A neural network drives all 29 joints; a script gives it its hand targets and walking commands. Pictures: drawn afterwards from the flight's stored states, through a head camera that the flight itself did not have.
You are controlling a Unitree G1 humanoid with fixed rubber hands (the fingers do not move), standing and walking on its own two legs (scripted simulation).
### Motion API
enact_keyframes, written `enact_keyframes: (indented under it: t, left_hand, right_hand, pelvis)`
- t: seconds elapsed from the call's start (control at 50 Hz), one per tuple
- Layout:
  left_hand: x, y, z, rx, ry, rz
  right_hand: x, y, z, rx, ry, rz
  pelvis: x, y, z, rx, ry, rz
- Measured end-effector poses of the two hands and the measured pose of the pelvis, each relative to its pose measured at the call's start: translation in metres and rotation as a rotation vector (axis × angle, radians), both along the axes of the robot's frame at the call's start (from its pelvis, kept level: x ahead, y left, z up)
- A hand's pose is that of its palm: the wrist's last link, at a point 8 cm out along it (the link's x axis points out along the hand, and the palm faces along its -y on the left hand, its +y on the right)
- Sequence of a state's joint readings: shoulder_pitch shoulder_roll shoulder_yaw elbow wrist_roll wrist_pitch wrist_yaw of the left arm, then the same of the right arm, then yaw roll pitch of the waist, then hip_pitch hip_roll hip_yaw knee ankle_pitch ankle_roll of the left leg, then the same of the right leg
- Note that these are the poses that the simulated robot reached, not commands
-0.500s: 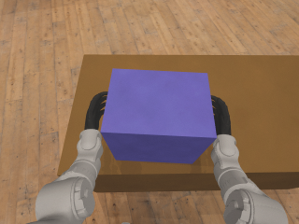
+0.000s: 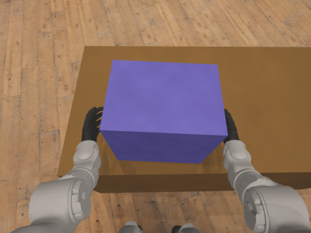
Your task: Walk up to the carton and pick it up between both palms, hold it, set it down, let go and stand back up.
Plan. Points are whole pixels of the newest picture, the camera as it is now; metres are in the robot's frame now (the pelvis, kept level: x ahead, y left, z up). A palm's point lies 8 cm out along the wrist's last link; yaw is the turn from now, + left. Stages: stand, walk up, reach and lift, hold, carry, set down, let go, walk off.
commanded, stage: set down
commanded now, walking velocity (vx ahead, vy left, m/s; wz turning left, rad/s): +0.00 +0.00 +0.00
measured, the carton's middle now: (161, 118) +0.44 +0.01 -0.05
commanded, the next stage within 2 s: none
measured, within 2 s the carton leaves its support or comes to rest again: neither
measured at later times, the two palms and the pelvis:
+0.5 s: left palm (80, 135) +0.37 +0.22 -0.03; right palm (236, 133) +0.38 -0.18 -0.01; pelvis -0.03 +0.00 -0.03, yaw +0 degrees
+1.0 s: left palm (71, 157) +0.31 +0.23 -0.02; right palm (243, 162) +0.31 -0.19 -0.02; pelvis -0.08 +0.00 -0.04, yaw +0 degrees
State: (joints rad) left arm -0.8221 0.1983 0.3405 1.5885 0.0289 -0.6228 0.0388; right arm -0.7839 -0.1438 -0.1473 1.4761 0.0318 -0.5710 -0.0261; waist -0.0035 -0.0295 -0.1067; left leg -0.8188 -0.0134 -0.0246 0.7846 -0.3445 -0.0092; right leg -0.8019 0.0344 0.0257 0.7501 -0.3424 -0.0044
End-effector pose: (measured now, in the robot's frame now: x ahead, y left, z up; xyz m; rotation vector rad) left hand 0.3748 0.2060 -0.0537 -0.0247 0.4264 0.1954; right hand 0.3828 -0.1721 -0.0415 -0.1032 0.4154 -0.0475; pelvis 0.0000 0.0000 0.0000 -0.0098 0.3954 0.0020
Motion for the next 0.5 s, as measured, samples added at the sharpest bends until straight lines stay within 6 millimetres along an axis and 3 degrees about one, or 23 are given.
enact_keyframes:
  t: [0.08,0.22,0.38,0.5]
  left_hand:
    - [0.008,0.002,0.0,-0.001,-0.077,0.014]
    - [0.017,0.011,0.014,0.039,-0.149,0.006]
    - [0.0,0.022,0.013,0.053,-0.091,0.019]
    - [-0.006,0.018,0.028,0.055,-0.144,0.007]
  right_hand:
    - [0.003,0.003,-0.005,0.007,-0.047,-0.011]
    - [0.011,0.007,0.008,0.019,-0.126,-0.012]
    - [0.008,0.005,0.021,0.025,-0.133,-0.005]
    - [-0.004,-0.008,0.03,0.029,-0.149,-0.026]
  pelvis:
    - [-0.004,0.001,-0.011,-0.003,0.071,-0.002]
    - [-0.008,0.003,-0.027,-0.007,0.114,-0.005]
    - [-0.019,0.002,-0.031,-0.005,0.082,-0.005]
    - [-0.032,-0.001,-0.033,-0.001,0.06,-0.005]
